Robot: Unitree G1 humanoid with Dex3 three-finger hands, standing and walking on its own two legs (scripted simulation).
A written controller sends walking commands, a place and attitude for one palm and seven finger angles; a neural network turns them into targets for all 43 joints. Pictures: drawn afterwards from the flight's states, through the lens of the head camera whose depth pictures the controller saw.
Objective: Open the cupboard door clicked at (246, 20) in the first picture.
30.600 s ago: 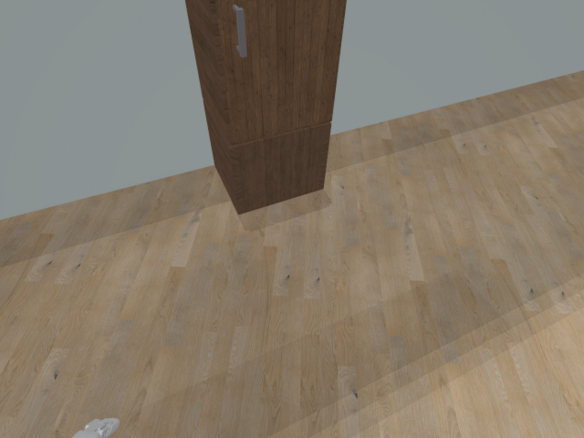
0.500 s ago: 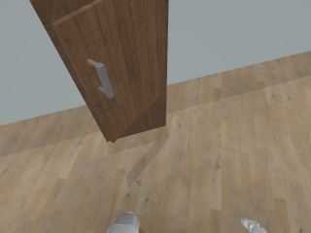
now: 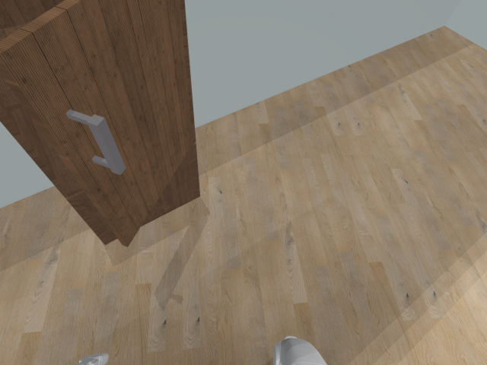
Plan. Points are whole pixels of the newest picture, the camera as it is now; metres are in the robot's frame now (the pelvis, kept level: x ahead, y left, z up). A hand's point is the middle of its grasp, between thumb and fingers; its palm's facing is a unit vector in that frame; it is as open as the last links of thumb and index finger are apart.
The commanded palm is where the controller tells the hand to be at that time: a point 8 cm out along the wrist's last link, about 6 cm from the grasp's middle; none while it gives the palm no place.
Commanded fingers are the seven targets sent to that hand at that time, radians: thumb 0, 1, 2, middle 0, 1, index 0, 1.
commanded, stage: walk to a spot facing it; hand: left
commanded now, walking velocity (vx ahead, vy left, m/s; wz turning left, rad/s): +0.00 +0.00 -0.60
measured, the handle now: (98, 144) +0.42 +0.30 +0.06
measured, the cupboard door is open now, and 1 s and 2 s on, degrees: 36 36 36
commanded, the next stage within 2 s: none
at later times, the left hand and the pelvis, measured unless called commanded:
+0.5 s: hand (175, 340) +0.16 +0.13 -0.17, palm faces -0.31 -0.93 -0.21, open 7.3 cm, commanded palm none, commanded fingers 0.00 0.90 0.90 -0.20 -0.30 -0.20 -0.30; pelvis +0.03 -0.02 -0.01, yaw -19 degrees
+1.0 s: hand (212, 286) +0.27 +0.08 -0.17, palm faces -0.60 -0.77 -0.21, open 7.4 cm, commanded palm none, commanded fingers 0.00 0.90 0.90 -0.20 -0.30 -0.20 -0.30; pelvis +0.07 -0.02 -0.01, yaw -38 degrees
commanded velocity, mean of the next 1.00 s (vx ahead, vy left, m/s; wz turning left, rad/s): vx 0.06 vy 0.00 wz -0.60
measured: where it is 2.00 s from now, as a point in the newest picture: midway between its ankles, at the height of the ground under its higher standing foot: (307, 321)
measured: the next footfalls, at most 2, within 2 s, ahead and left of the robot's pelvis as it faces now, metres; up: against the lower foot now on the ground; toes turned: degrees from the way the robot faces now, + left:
right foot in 0.18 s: +0.03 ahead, -0.14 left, +0.00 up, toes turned -12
left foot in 0.58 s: +0.12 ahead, +0.08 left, +0.00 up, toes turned -20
